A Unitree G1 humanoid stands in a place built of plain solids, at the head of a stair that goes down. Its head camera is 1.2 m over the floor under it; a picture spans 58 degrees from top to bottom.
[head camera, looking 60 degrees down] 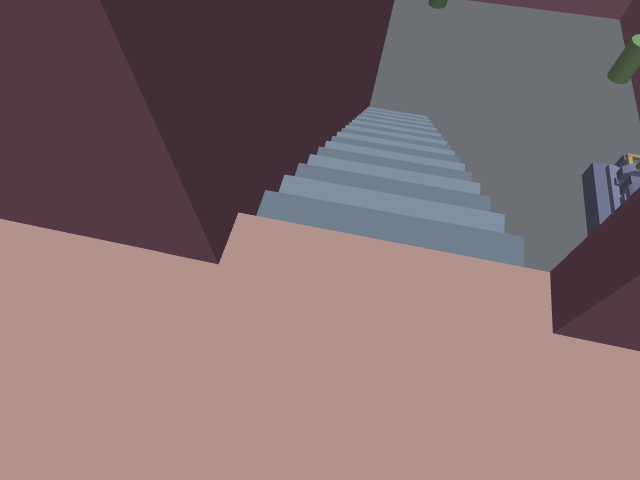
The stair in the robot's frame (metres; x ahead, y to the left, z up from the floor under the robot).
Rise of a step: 0.20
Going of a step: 0.24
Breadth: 1.00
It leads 13 degrees to the right of straight ahead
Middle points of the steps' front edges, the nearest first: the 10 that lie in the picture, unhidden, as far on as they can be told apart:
0.69 -0.22 0.00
0.93 -0.27 -0.19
1.16 -0.32 -0.39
1.39 -0.38 -0.58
1.63 -0.43 -0.78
1.86 -0.48 -0.97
2.09 -0.53 -1.17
2.33 -0.59 -1.37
2.56 -0.64 -1.56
2.80 -0.69 -1.76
